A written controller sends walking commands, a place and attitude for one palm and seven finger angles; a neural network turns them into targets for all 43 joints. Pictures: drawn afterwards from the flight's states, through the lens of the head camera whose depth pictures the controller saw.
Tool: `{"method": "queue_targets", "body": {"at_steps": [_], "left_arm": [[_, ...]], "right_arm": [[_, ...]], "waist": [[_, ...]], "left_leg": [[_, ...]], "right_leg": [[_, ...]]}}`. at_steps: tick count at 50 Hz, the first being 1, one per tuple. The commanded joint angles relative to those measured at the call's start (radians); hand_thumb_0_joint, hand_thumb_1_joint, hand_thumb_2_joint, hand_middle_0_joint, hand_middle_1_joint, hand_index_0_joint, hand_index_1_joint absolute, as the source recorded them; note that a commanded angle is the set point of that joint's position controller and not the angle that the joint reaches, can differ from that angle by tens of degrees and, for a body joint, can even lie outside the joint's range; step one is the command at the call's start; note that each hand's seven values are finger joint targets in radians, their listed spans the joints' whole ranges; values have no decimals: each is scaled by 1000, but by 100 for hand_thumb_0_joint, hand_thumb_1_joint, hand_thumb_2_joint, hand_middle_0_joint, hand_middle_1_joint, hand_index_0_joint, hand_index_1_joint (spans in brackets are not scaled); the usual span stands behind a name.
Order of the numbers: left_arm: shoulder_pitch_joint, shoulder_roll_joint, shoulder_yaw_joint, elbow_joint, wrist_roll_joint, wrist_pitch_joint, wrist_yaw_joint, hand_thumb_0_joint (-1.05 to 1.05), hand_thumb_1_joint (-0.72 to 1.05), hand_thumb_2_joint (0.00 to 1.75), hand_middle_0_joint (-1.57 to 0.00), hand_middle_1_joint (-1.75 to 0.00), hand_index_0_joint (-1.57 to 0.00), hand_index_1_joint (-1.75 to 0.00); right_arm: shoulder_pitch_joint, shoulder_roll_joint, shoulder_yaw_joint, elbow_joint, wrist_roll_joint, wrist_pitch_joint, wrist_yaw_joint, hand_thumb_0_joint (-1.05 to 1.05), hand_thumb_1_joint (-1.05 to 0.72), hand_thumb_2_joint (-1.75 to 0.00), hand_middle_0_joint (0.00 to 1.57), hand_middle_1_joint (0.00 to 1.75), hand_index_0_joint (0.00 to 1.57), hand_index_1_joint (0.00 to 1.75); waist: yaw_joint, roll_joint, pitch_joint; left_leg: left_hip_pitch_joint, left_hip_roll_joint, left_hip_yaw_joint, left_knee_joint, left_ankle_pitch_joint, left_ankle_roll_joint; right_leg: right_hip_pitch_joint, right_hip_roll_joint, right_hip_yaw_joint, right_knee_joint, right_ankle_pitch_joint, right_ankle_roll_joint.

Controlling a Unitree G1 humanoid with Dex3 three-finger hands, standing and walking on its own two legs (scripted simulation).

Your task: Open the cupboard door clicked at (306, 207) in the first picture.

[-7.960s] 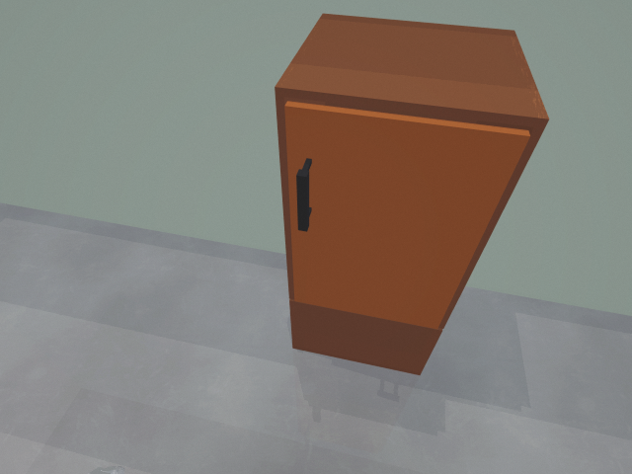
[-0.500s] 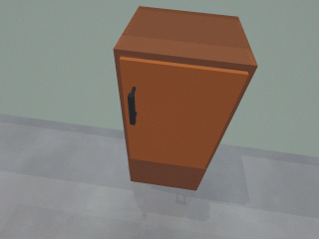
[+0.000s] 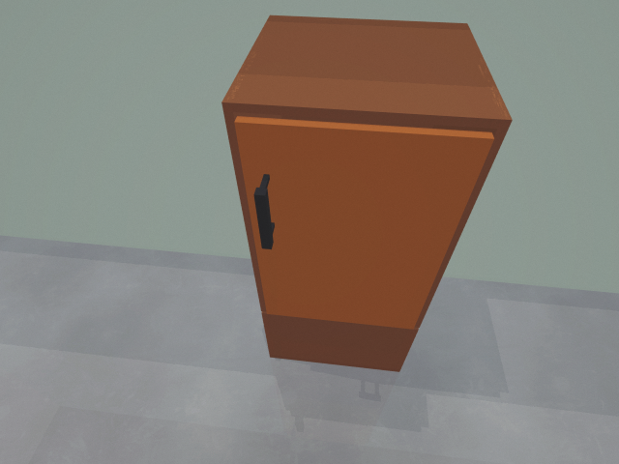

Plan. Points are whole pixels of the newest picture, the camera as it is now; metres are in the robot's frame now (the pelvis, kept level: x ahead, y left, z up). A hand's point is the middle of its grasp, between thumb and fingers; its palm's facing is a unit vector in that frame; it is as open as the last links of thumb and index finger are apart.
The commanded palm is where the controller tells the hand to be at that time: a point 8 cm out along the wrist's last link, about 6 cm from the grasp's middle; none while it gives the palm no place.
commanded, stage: come to a stop and stand still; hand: left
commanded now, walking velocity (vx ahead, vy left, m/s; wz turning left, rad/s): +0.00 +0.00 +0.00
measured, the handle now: (266, 212) +0.53 +0.12 -0.01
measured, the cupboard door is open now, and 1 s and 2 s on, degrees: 0 0 0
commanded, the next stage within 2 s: look again from close up in 0.42 s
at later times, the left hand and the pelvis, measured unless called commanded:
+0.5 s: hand out of the picture +0.03 +0.16 -0.17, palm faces -0.01 -0.98 -0.20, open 7.4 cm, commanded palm none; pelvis +0.01 -0.02 +0.00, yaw -1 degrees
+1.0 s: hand out of the picture +0.03 +0.15 -0.17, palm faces +0.00 -0.97 -0.22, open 7.4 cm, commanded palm none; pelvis +0.02 -0.03 +0.01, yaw -1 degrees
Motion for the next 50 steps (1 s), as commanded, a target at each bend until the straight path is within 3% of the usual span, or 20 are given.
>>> {"method": "queue_targets", "body": {"at_steps": [1, 5, 10, 23, 42, 50], "left_arm": [[47, 104, 16, -29, 2, -15, 1, 0, 90, 90, -20, -30, -20, -30], [34, 121, 20, -27, 1, -14, 0, 0, 90, 90, -20, -30, -20, -30], [17, 129, 19, -26, 2, -11, -3, 0, 90, 90, -20, -30, -20, -30], [-1, 138, 23, -12, 1, -12, -6, 0, 90, 90, -20, -30, -20, -30], [-1, 136, 23, 5, 1, -15, -6, 0, 90, 90, -20, -30, -20, -30], [0, 132, 24, 8, -1, -17, -5, 0, 90, 90, -20, -30, -20, -30]], "right_arm": [[19, -121, -21, -32, 4, -23, -4, 0, -90, -90, 20, 30, 20, 30], [2, -128, -21, -24, 5, -25, -6, 0, -90, -90, 20, 30, 20, 30], [-21, -126, -22, -13, 6, -20, -5, 0, -90, -90, 20, 30, 20, 30], [-39, -138, -23, 15, 7, -21, -9, 0, -90, -90, 20, 30, 20, 30], [-41, -132, -20, 42, 7, -16, -11, 0, -90, -90, 20, 30, 20, 30], [-39, -128, -19, 49, 6, -16, -11, 0, -90, -90, 20, 30, 20, 30]], "waist": [[-4, -43, 16], [-1, -27, 11], [-1, -24, 36], [-1, 1, 5], [2, -41, 26], [1, -30, 8]], "left_leg": [[76, 137, -146, -132, 101, -1], [98, 139, -133, -119, 165, -3], [90, 137, -126, -127, 123, -9], [125, 144, -118, -120, 170, -13], [140, 147, -114, -132, 177, -19], [147, 145, -108, -128, 193, -25]], "right_leg": [[-57, -46, 56, -91, 127, -62], [-47, -49, 60, -96, 164, -59], [-53, -52, 71, -114, 150, -61], [-28, -57, 73, -125, 189, -63], [-29, -57, 85, -146, 214, -67], [-13, -61, 87, -149, 242, -70]]}}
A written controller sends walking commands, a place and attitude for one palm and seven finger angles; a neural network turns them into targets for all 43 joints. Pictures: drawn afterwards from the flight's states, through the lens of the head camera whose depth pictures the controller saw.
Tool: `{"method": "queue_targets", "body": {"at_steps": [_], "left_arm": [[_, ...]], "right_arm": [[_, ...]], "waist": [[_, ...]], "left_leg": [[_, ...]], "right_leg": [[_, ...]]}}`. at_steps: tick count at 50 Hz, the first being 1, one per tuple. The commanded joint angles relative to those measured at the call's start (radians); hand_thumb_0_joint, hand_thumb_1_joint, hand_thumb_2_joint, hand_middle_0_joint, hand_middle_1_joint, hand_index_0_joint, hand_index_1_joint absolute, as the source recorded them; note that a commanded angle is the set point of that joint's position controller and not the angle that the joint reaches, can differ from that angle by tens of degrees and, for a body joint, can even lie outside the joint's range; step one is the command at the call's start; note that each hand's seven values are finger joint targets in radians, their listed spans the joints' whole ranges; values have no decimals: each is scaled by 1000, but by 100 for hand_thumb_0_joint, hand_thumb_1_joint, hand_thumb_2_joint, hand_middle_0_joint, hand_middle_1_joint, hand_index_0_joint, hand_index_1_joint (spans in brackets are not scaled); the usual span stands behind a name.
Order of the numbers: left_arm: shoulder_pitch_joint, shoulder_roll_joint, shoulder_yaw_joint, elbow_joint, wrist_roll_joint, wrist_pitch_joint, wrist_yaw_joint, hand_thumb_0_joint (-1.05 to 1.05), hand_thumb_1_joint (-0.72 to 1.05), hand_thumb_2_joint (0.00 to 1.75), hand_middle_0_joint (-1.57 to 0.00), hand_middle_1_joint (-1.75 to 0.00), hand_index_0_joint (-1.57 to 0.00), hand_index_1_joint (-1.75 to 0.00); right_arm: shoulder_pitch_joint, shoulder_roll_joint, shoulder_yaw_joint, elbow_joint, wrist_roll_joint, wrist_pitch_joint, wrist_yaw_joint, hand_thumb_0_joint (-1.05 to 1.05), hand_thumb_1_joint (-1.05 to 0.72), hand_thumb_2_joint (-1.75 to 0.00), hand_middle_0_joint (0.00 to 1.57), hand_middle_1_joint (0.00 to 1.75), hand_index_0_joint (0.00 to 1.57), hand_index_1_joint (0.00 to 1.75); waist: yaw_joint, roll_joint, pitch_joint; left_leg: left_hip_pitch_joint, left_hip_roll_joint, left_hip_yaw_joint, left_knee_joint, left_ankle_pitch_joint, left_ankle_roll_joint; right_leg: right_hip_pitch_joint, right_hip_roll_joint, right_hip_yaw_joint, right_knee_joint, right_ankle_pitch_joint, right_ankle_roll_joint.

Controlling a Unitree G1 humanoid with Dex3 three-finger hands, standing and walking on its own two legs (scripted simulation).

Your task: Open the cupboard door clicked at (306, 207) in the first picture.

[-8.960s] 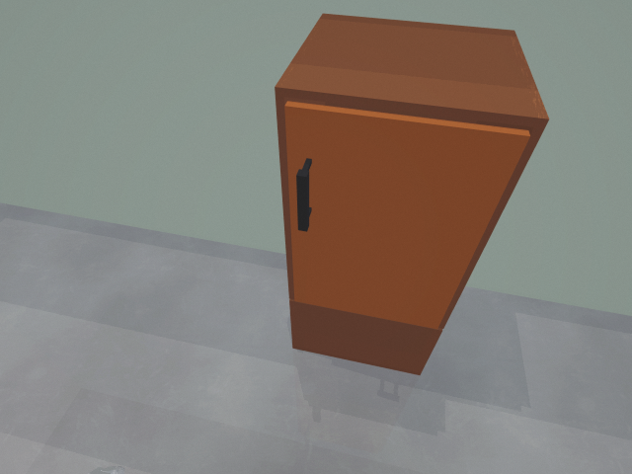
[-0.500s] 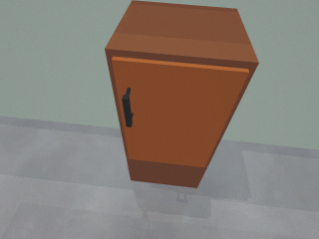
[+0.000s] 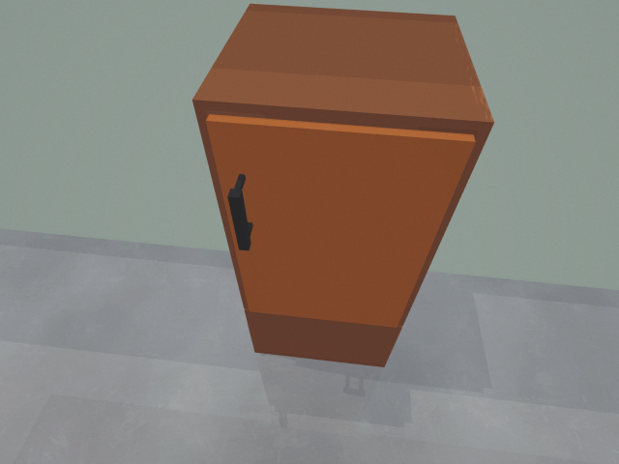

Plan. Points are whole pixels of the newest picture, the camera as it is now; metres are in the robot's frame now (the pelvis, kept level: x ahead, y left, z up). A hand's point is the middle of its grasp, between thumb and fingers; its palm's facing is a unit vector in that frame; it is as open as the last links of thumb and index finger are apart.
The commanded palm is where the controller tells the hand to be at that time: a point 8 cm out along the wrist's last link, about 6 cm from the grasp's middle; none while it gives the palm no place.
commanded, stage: raise the hand with hooked fingers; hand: left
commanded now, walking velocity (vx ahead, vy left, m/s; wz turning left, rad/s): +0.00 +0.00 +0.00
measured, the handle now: (242, 213) +0.51 +0.16 -0.02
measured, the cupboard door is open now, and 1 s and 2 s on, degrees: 0 0 0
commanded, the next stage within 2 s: none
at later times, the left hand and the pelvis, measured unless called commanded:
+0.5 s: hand (162, 456) +0.14 +0.20 -0.07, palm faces -0.01 -1.00 +0.01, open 8.6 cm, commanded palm +0.13 +0.26 -0.05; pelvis -0.04 -0.02 -0.09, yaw +3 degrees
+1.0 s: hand (115, 425) +0.17 +0.26 -0.04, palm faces -0.03 -1.00 -0.05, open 11.6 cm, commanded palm +0.15 +0.31 -0.03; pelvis -0.06 +0.03 -0.08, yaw +2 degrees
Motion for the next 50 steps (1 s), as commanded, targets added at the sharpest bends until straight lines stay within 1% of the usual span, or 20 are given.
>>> {"method": "queue_targets", "body": {"at_steps": [1, 3, 4, 5, 6, 7, 8, 9, 10, 11, 12, 14, 17, 20, 22, 28, 30, 37, 43, 50], "left_arm": [[54, 127, 25, -30, 2, -17, 5, 0, 90, 90, -20, -30, -20, -30], [55, 128, 27, -30, 4, -19, 6, 0, 90, 90, -20, -30, -20, -30], [135, 82, 20, -8, 14, -34, 48, 0, 90, 90, -20, -30, -20, -30], [-586, 353, 185, -1526, -199, -239, 31, 0, 88, 89, -20, -32, -20, -32], [-131, 273, 176, -1296, -131, -211, 56, 0, 85, 88, -20, -33, -20, -33], [155, 67, 68, -1115, -164, -93, 75, 0, 83, 87, -21, -34, -21, -34], [87, 9, 70, -1075, -193, -94, 54, 0, 81, 86, -21, -36, -21, -36], [17, 76, 139, -1059, -204, -144, 28, 0, 78, 85, -21, -37, -21, -37], [28, 106, 188, -972, -212, -210, -10, 0, 76, 84, -21, -39, -21, -39], [142, 50, 194, -852, -225, -280, -64, 0, 74, 83, -21, -40, -21, -40], [247, 22, 197, -775, -230, -354, -125, 0, 71, 82, -21, -42, -21, -42], [282, 55, 235, -768, -251, -508, -256, 0, 67, 80, -22, -45, -22, -45], [222, 177, 301, -780, -274, -650, -469, 0, 60, 77, -22, -50, -22, -50], [128, 216, 362, -932, -374, -595, -563, 0, 53, 74, -23, -54, -23, -54], [27, 237, 382, -1042, -416, -558, -556, 0, 48, 72, -23, -57, -23, -57], [-160, 238, 291, -1267, -359, -565, -483, 0, 34, 66, -24, -66, -24, -66], [-121, 242, 291, -1214, -346, -533, -484, 0, 29, 64, -24, -69, -24, -69], [-4, 295, 385, -1128, -377, -377, -480, 0, 13, 57, -25, -80, -25, -80], [-46, 273, 371, -1139, -380, -402, -444, 0, -1, 51, -27, -88, -27, -88], [-94, 306, 372, -1160, -369, -416, -453, 0, -17, 44, -28, -99, -28, -99]], "right_arm": [[25, -122, -21, -33, 3, -13, -4, 0, -90, -90, 20, 30, 20, 30], [27, -121, -22, -33, 3, -12, -5, 0, -90, -90, 20, 30, 20, 30], [-25, -116, -25, -96, 12, -10, 4, 0, -90, -90, 20, 30, 20, 30], [36, -260, -57, -432, 64, -145, -40, 0, -90, -90, 20, 30, 20, 30], [-44, -175, -30, -393, 50, -239, -76, 0, -90, -90, 20, 30, 20, 30], [-20, -138, -47, -390, 57, -261, -69, 0, -90, -90, 20, 30, 20, 30], [-5, -147, -48, -377, 69, -257, -65, 0, -90, -90, 20, 30, 20, 30], [-30, -182, -72, -425, 56, -257, -66, 0, -90, -90, 20, 30, 20, 30], [-20, -202, -83, -433, 40, -252, -66, 0, -90, -90, 20, 30, 20, 30], [-33, -190, -88, -457, 25, -249, -59, 0, -90, -90, 20, 30, 20, 30], [-51, -177, -92, -490, 28, -255, -44, 0, -90, -90, 20, 30, 20, 30], [-86, -177, -103, -539, 15, -259, -16, 0, -90, -90, 20, 30, 20, 30], [-92, -190, -113, -622, 34, -269, 12, 0, -90, -90, 20, 30, 20, 30], [-102, -192, -107, -727, 53, -257, -4, 0, -90, -90, 20, 30, 20, 30], [-77, -189, -101, -741, 53, -250, -22, 0, -90, -90, 20, 30, 20, 30], [-22, -183, -80, -690, 38, -255, -56, 0, -90, -90, 20, 30, 20, 30], [-24, -187, -76, -680, 44, -259, -61, 0, -90, -90, 20, 30, 20, 30], [-49, -184, -60, -707, 54, -249, -59, 0, -90, -90, 20, 30, 20, 30], [-25, -190, -51, -714, 49, -252, -49, 0, -90, -90, 20, 30, 20, 30], [9, -217, -51, -715, 54, -266, -45, 0, -90, -90, 20, 30, 20, 30]], "waist": [[-3, -5, -17], [-6, -9, -19], [8, 7, 32], [-103, 161, -456], [12, 302, -465], [-22, 272, -325], [-62, 100, -168], [-79, -22, -47], [-98, -151, -39], [-59, -222, -29], [-10, -179, -42], [36, -194, -164], [36, -73, -279], [35, -27, -394], [11, -11, -390], [-63, 100, -372], [-64, 98, -346], [0, 71, -391], [-17, 47, -355], [-28, 99, -350]], "left_leg": [[73, 104, -101, -57, 171, 28], [73, 103, -99, -50, 186, 27], [7, 105, -62, 150, 206, -1], [266, -20, -75, 25, 331, 28], [376, 28, -63, 24, 496, 42], [259, 36, -79, 24, 472, 19], [155, 39, -93, 58, 369, 19], [24, 18, -95, 111, 221, 24], [-70, 5, -90, 170, 136, 23], [-179, -4, -91, 223, 80, 15], [-258, -20, -79, 276, 71, 6], [-397, -29, -69, 389, 38, -8], [-529, -34, -67, 534, 19, -11], [-563, -43, -43, 583, -44, 7], [-561, -27, -59, 621, -61, 16], [-496, 14, -103, 646, -47, 36], [-500, 15, -113, 621, -86, 36], [-468, 9, -132, 525, -105, 31], [-451, 9, -147, 476, -165, 26], [-382, 16, -184, 417, -233, 17]], "right_leg": [[-73, -105, 91, -87, 225, -23], [-66, -107, 92, -86, 258, -26], [-95, -156, 136, -112, 507, 14], [-17, -62, 13, 16, 521, -16], [-65, -18, -16, 86, 366, -29], [-148, -15, -82, 101, 190, -9], [-215, -16, -101, 70, 191, 3], [-300, -12, -105, 49, 196, 13], [-383, -11, -105, 75, 160, 22], [-443, -6, -107, 135, 124, 23], [-459, -9, -93, 201, 139, 15], [-496, -12, -60, 336, 151, 11], [-491, -43, 57, 442, 222, 12], [-463, -51, 124, 419, 93, 33], [-520, -37, 142, 412, 31, 45], [-684, 12, 52, 473, -13, 10], [-708, 20, 27, 458, -89, 4], [-628, 30, -22, 423, -144, -3], [-668, 35, -64, 430, -180, -5], [-688, 34, -85, 438, -168, -11]]}}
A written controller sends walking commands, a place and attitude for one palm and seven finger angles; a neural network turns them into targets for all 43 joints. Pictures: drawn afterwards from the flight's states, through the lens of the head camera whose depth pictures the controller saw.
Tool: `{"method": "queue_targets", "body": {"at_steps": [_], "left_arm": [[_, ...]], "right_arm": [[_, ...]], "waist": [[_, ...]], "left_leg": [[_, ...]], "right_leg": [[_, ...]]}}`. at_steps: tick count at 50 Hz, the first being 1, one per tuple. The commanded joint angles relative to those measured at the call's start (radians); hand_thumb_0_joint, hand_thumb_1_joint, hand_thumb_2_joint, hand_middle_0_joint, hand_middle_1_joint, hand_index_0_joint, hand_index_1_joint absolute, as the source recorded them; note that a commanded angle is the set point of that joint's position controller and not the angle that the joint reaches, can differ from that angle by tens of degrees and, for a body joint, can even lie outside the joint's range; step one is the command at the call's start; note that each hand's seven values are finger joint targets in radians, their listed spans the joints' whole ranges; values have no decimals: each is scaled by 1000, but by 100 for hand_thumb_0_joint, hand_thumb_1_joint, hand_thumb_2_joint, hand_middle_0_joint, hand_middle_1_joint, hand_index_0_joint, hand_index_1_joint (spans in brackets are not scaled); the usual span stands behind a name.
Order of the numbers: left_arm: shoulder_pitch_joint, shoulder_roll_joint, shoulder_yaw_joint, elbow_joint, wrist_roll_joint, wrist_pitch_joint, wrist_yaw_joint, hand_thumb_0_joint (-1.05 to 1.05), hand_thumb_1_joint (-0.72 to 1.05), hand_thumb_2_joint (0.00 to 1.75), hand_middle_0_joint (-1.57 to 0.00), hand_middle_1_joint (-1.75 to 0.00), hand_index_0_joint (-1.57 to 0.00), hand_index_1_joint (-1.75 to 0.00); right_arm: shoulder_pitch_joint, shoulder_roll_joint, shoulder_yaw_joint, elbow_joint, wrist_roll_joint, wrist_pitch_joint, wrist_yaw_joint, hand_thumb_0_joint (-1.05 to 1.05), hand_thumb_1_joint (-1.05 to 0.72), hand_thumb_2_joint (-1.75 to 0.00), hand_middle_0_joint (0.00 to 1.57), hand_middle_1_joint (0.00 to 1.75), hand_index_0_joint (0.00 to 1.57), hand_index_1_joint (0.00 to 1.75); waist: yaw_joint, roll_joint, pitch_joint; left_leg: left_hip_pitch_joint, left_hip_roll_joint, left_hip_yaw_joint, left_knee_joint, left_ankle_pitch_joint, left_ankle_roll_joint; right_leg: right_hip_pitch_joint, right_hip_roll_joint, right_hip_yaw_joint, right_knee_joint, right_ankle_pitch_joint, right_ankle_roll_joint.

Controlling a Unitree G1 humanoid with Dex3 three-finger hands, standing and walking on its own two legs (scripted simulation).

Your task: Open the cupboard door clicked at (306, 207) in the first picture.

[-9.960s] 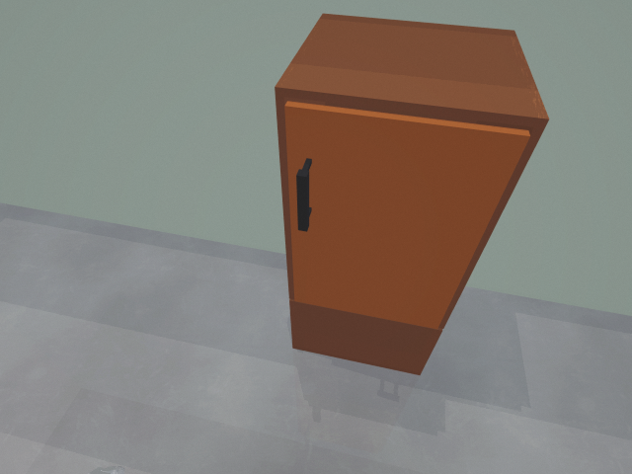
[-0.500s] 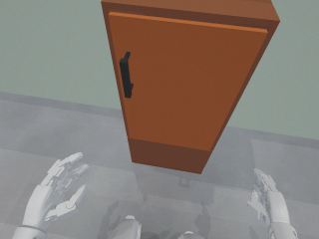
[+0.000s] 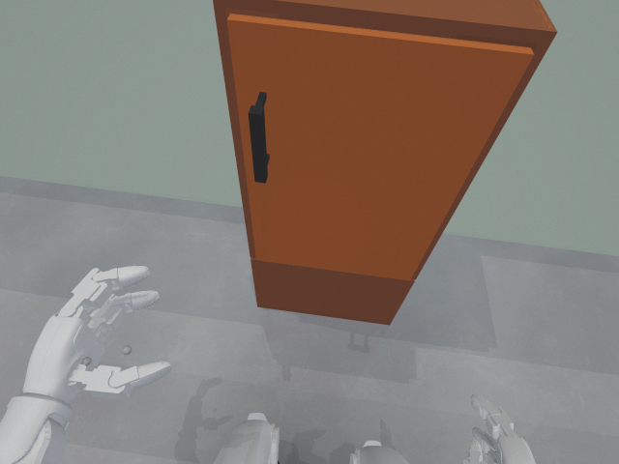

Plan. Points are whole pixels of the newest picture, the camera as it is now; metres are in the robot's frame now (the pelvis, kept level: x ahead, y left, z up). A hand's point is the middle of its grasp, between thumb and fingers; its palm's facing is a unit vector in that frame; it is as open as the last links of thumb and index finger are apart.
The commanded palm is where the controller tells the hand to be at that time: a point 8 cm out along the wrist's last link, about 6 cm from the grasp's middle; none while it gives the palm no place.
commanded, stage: raise the hand with hooked fingers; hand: left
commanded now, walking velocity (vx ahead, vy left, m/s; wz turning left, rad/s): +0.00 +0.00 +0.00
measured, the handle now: (261, 139) +0.58 +0.11 +0.07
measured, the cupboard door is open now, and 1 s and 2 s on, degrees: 0 0 0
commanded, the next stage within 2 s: move the hooked fingers beside the handle in 1.18 s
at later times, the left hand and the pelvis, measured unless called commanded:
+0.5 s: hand (87, 309) +0.27 +0.27 +0.07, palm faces -0.05 -1.00 -0.05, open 13.9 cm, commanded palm +0.25 +0.32 +0.08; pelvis +0.01 +0.01 +0.02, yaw +1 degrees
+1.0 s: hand (102, 284) +0.30 +0.26 +0.08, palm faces -0.07 -1.00 -0.03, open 14.0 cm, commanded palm +0.28 +0.31 +0.09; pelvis +0.02 -0.01 +0.02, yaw +0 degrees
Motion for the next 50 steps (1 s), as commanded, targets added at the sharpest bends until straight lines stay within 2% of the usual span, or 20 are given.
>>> {"method": "queue_targets", "body": {"at_steps": [1, 2, 4, 7, 8, 9, 14, 23, 25, 29, 31, 32, 34, 37, 39, 41, 43, 45, 47, 50], "left_arm": [[-102, 177, 89, -208, -18, -64, -5, 0, -20, 43, -28, -100, -28, -100], [-116, 202, 108, -199, -14, -59, -5, 0, -22, 42, -28, -102, -28, -102], [-139, 192, 94, -229, -16, -57, -3, 0, -27, 40, -28, -105, -28, -105], [-158, 223, 123, -202, -14, -44, -1, 0, -34, 37, -29, -110, -29, -110], [-168, 213, 110, -208, -14, -41, -5, 0, -36, 36, -29, -111, -29, -111], [-175, 216, 113, -186, -14, -33, -8, 0, -38, 35, -29, -112, -29, -112], [-240, 238, 123, -146, -18, -7, -40, 0, -50, 30, -30, -120, -30, -120], [-365, 317, 185, -52, -36, 26, -100, 0, -50, 30, -30, -120, -30, -120], [-378, 328, 196, -21, -43, 29, -115, 0, -50, 30, -30, -120, -30, -120], [-418, 363, 223, 13, -51, 32, -143, 0, -50, 30, -30, -120, -30, -120], [-428, 371, 228, 37, -56, 34, -156, 0, -50, 30, -30, -120, -30, -120], [-454, 396, 246, 40, -59, 30, -161, 0, -50, 30, -30, -120, -30, -120], [-459, 404, 258, 65, -66, 33, -172, 0, -50, 30, -30, -120, -30, -120], [-415, 373, 239, 106, -78, 39, -191, 0, -50, 30, -30, -120, -30, -120], [-420, 373, 234, 111, -76, 40, -197, 0, -50, 30, -30, -120, -30, -120], [-420, 370, 234, 118, -79, 39, -195, 0, -50, 30, -30, -120, -30, -120], [-446, 401, 257, 87, -78, 22, -188, 0, -50, 30, -30, -120, -30, -120], [-434, 396, 262, 73, -80, 9, -177, 0, -50, 30, -30, -120, -30, -120], [-437, 418, 280, 76, -80, 3, -170, 0, -50, 30, -30, -120, -30, -120], [-442, 398, 263, 64, -78, -5, -167, 0, -50, 30, -30, -120, -30, -120]], "right_arm": [[-77, -165, -66, -172, 10, -66, -10, 0, -90, -90, 20, 30, 20, 30], [-73, -171, -67, -171, 9, -63, -11, 0, -90, -90, 20, 30, 20, 30], [-72, -171, -64, -178, 10, -61, -10, 0, -90, -90, 20, 30, 20, 30], [-66, -176, -63, -173, 10, -56, -12, 0, -90, -90, 20, 30, 20, 30], [-66, -176, -60, -179, 11, -53, -10, 0, -90, -90, 20, 30, 20, 30], [-66, -177, -58, -179, 11, -50, -10, 0, -90, -90, 20, 30, 20, 30], [-62, -184, -55, -181, 14, -42, -12, 0, -90, -90, 20, 30, 20, 30], [-51, -189, -43, -176, 12, -35, -19, 0, -90, -90, 20, 30, 20, 30], [-48, -190, -44, -170, 14, -34, -22, 0, -90, -90, 20, 30, 20, 30], [-37, -194, -46, -163, 14, -33, -23, 0, -90, -90, 20, 30, 20, 30], [-38, -194, -47, -162, 16, -32, -22, 0, -90, -90, 20, 30, 20, 30], [-34, -198, -46, -157, 14, -33, -22, 0, -90, -90, 20, 30, 20, 30], [-25, -197, -48, -155, 15, -31, -22, 0, -90, -90, 20, 30, 20, 30], [-19, -198, -52, -160, 17, -31, -18, 0, -90, -90, 20, 30, 20, 30], [-19, -197, -53, -162, 18, -27, -12, 0, -90, -90, 20, 30, 20, 30], [-19, -198, -56, -167, 19, -23, -10, 0, -90, -90, 20, 30, 20, 30], [-19, -198, -56, -168, 16, -23, -9, 0, -90, -90, 20, 30, 20, 30], [-20, -193, -56, -170, 17, -23, -9, 0, -90, -90, 20, 30, 20, 30], [-17, -195, -55, -167, 13, -20, -10, 0, -90, -90, 20, 30, 20, 30], [-22, -188, -53, -166, 18, -20, -11, 0, -90, -90, 20, 30, 20, 30]], "waist": [[8, 57, -199], [12, 51, -195], [7, 93, -206], [10, 105, -184], [5, 114, -187], [3, 101, -174], [-3, 115, -174], [1, 115, -195], [-1, 85, -196], [1, 92, -223], [0, 93, -212], [7, 101, -222], [4, 99, -232], [8, 54, -227], [4, 62, -223], [-1, 36, -206], [7, 70, -232], [10, 87, -240], [9, 69, -231], [5, 100, -240]], "left_leg": [[337, 1, -105, -256, -35, -22], [337, 3, -114, -257, -34, -24], [380, 6, -124, -277, -38, -30], [388, 5, -130, -286, -26, -34], [399, 7, -130, -294, -33, -36], [399, 9, -136, -302, -39, -37], [432, 8, -137, -310, -16, -39], [453, 1, -118, -308, 62, -34], [449, 0, -108, -300, 85, -29], [450, -5, -87, -282, 138, -25], [449, -5, -82, -282, 146, -22], [449, -8, -81, -275, 167, -22], [457, -9, -72, -273, 191, -19], [429, -15, -57, -257, 218, -13], [413, -17, -49, -253, 210, -12], [392, -18, -44, -251, 186, -10], [396, -20, -40, -243, 201, -10], [413, -17, -42, -248, 199, -11], [393, -18, -37, -239, 198, -9], [407, -17, -37, -246, 191, -10]], "right_leg": [[-41, 29, -11, -171, 33, -37], [-43, 35, -13, -162, 38, -41], [-47, 31, -16, -166, 44, -39], [-34, 36, -18, -172, 61, -44], [-38, 34, -20, -176, 57, -41], [-34, 36, -21, -180, 57, -41], [-23, 40, -20, -200, 76, -42], [24, 45, -14, -230, 114, -47], [36, 46, -11, -241, 127, -45], [57, 45, -3, -248, 152, -44], [58, 45, -1, -254, 157, -43], [72, 48, 2, -251, 171, -49], [76, 45, 5, -259, 192, -44], [99, 48, 15, -262, 228, -44], [93, 44, 18, -261, 228, -39], [88, 43, 26, -270, 208, -34], [102, 42, 32, -260, 220, -39], [96, 41, 29, -258, 213, -37], [107, 43, 39, -260, 218, -38], [100, 40, 36, -258, 213, -34]]}}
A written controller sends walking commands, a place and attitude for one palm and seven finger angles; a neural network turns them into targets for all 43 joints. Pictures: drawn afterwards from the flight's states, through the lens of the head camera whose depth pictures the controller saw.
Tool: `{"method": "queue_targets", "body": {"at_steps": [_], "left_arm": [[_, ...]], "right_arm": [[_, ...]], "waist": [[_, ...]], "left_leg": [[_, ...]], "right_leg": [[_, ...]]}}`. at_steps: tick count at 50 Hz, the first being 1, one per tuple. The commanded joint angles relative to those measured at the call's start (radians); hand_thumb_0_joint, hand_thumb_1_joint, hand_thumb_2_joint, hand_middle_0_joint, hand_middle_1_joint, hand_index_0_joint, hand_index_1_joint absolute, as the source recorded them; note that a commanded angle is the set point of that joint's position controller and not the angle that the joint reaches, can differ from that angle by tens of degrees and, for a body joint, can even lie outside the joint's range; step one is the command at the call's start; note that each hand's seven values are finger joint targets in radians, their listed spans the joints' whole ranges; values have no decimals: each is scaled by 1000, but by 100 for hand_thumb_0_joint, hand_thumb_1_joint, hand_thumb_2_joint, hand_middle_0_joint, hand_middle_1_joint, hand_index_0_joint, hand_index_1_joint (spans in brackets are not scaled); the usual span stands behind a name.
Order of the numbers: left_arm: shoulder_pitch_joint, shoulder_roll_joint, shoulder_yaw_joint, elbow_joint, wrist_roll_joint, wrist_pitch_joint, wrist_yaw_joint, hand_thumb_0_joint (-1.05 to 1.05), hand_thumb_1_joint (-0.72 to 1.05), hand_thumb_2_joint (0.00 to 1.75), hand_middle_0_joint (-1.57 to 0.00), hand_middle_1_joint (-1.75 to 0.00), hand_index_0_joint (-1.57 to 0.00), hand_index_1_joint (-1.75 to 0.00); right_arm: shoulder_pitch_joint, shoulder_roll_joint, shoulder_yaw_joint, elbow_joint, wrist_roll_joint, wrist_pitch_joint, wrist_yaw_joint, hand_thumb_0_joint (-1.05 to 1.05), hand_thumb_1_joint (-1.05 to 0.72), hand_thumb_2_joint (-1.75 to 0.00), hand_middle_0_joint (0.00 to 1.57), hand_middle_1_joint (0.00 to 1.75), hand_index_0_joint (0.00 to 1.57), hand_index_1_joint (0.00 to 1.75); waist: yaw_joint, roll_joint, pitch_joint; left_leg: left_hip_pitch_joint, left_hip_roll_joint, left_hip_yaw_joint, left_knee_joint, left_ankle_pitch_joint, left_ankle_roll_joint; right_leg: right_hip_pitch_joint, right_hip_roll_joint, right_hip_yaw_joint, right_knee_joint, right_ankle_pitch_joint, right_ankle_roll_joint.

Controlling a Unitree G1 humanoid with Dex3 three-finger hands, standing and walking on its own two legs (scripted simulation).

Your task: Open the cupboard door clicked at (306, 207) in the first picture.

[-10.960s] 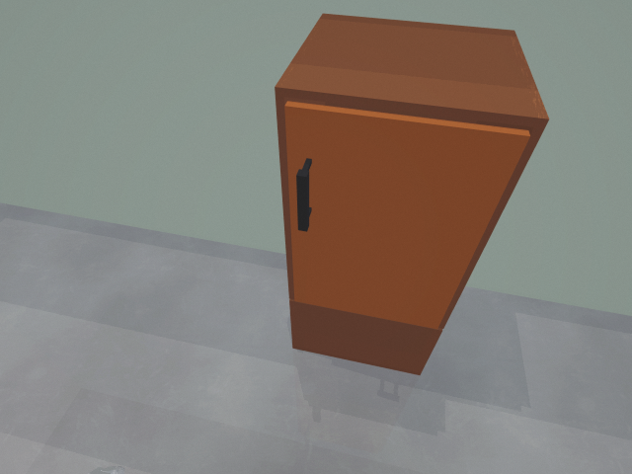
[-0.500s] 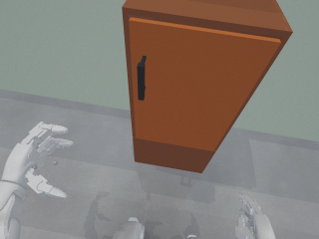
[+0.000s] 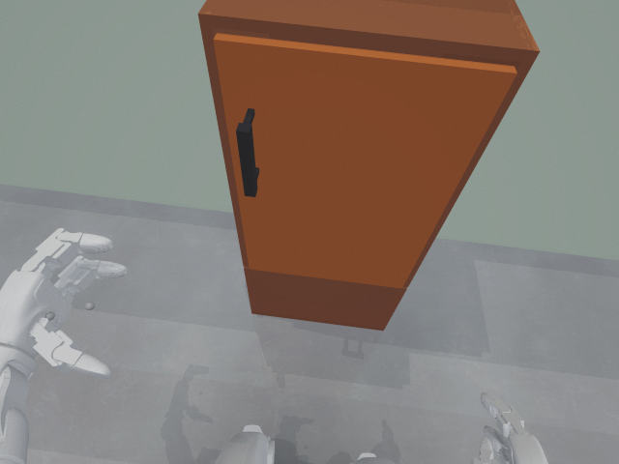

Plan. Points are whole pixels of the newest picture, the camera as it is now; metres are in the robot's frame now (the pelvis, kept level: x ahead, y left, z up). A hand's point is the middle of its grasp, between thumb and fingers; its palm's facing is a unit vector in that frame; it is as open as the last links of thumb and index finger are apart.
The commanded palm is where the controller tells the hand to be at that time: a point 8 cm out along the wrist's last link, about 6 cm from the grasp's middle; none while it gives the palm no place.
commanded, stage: raise the hand with hooked fingers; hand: left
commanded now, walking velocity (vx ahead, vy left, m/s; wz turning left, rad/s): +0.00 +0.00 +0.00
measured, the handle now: (250, 154) +0.56 +0.12 +0.05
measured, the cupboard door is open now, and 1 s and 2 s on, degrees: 0 0 0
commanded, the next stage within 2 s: move the hooked fingers beside the handle in 0.18 s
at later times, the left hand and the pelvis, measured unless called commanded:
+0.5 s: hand (110, 286) +0.31 +0.26 +0.06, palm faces -0.09 -1.00 -0.01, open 14.0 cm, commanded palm +0.30 +0.31 +0.07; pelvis +0.00 +0.00 +0.00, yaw +1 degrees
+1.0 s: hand (151, 234) +0.39 +0.23 +0.06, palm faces -0.09 -1.00 -0.01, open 14.0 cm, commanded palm +0.38 +0.28 +0.06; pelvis +0.01 +0.00 +0.00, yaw -1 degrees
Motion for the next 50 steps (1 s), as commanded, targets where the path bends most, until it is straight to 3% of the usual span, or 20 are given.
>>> {"method": "queue_targets", "body": {"at_steps": [1, 10, 12, 14, 16, 18, 21, 22, 26, 27, 30, 31, 35, 38, 39, 40, 50], "left_arm": [[-174, 277, 106, -206, -27, -75, 8, 0, -50, 30, -30, -120, -30, -120], [-186, 260, 92, -172, -34, -61, -13, 0, -50, 30, -30, -120, -30, -120], [-197, 269, 96, -171, -34, -63, -15, 0, -50, 30, -30, -120, -30, -120], [-192, 261, 91, -157, -30, -63, -15, 0, -50, 30, -30, -120, -30, -120], [-284, 225, 39, -166, -23, -64, -13, 0, -50, 30, -30, -120, -30, -120], [-353, 237, 38, -151, -16, -68, -5, 0, -50, 30, -30, -120, -30, -120], [-422, 227, 8, -118, 10, -62, 12, 0, -50, 30, -30, -120, -30, -120], [-426, 254, 29, -110, 15, -61, 20, 0, -50, 30, -30, -120, -30, -120], [-448, 267, 40, -91, 34, -56, 47, 0, -50, 30, -30, -120, -30, -120], [-441, 292, 61, -75, 37, -57, 53, 0, -50, 30, -30, -120, -30, -120], [-447, 237, 18, -74, 45, -54, 67, 0, -50, 30, -30, -120, -30, -120], [-446, 232, 13, -62, 47, -48, 74, 0, -50, 30, -30, -120, -30, -120], [-522, 249, 23, 12, 60, -45, 89, 0, -50, 30, -30, -120, -30, -120], [-555, 275, 40, 4, 68, -67, 91, 0, -50, 30, -30, -120, -30, -120], [-559, 234, 3, 2, 69, -71, 88, 0, -50, 30, -30, -120, -30, -120], [-591, 239, 7, 14, 69, -76, 90, 0, -50, 30, -30, -120, -30, -120], [-763, 245, -17, 131, 112, -95, 122, 0, -50, 30, -30, -120, -30, -120]], "right_arm": [[-28, -141, -60, -135, 9, -49, -9, 0, -90, -90, 20, 30, 20, 30], [-29, -142, -55, -135, 10, -47, -18, 0, -90, -90, 20, 30, 20, 30], [-31, -144, -55, -132, 7, -48, -16, 0, -90, -90, 20, 30, 20, 30], [-29, -143, -55, -134, 9, -45, -16, 0, -90, -90, 20, 30, 20, 30], [-35, -141, -52, -125, 11, -45, -21, 0, -90, -90, 20, 30, 20, 30], [-25, -145, -53, -111, 8, -46, -27, 0, -90, -90, 20, 30, 20, 30], [-22, -146, -50, -102, 8, -40, -32, 0, -90, -90, 20, 30, 20, 30], [-17, -152, -53, -98, 6, -36, -33, 0, -90, -90, 20, 30, 20, 30], [-17, -146, -51, -100, 6, -20, -25, 0, -90, -90, 20, 30, 20, 30], [-8, -150, -52, -98, 3, -13, -24, 0, -90, -90, 20, 30, 20, 30], [-7, -140, -54, -107, 5, 0, -13, 0, -90, -90, 20, 30, 20, 30], [-4, -141, -54, -107, 5, 6, -10, 0, -90, -90, 20, 30, 20, 30], [15, -147, -56, -97, 3, 31, -8, 0, -90, -90, 20, 30, 20, 30], [29, -149, -58, -91, 1, 42, -4, 0, -90, -90, 20, 30, 20, 30], [28, -143, -58, -94, 1, 45, -2, 0, -90, -90, 20, 30, 20, 30], [33, -145, -61, -85, 1, 49, -3, 0, -90, -90, 20, 30, 20, 30], [66, -148, -63, -45, -3, 85, 0, 0, -90, -90, 20, 30, 20, 30]], "waist": [[7, 102, -248], [3, 55, -251], [9, 79, -246], [3, 51, -248], [-14, 98, -224], [-23, 73, -238], [-27, 82, -241], [-20, 79, -249], [-8, 102, -299], [0, 81, -304], [-3, 119, -317], [-6, 103, -316], [-23, 50, -289], [-14, 91, -339], [-21, 98, -343], [-31, 68, -338], [-47, 92, -358]], "left_leg": [[305, -26, -36, -150, 159, 8], [294, -28, -36, -143, 162, 11], [294, -29, -36, -134, 178, 10], [290, -28, -36, -137, 168, 10], [300, -25, -44, -143, 122, 7], [301, -24, -50, -138, 105, 9], [312, -21, -60, -149, 87, 7], [314, -20, -60, -141, 101, 6], [340, -20, -59, -147, 140, 3], [329, -18, -60, -144, 158, 2], [362, -17, -56, -147, 206, -2], [355, -17, -56, -148, 199, -1], [304, -18, -44, -138, 182, 4], [340, -15, -46, -127, 242, 0], [350, -17, -45, -126, 241, 0], [342, -15, -47, -123, 230, 2], [353, -11, -56, -107, 248, 0]], "right_leg": [[-13, 24, 34, -153, 169, -18], [-7, 23, 38, -155, 181, -15], [-6, 25, 38, -146, 195, -21], [-16, 24, 36, -147, 186, -16], [-60, 22, 30, -147, 140, -17], [-68, 21, 35, -146, 122, -18], [-88, 17, 28, -139, 107, -19], [-83, 21, 29, -133, 117, -24], [-62, 15, 26, -128, 147, -23], [-44, 20, 26, -122, 160, -27], [-53, 18, 20, -117, 203, -24], [-53, 18, 19, -120, 200, -22], [-51, 20, 27, -123, 207, -17], [-48, 21, 27, -105, 247, -24], [-55, 20, 28, -107, 243, -22], [-62, 21, 29, -111, 237, -19], [-109, 17, 28, -95, 236, -22]]}}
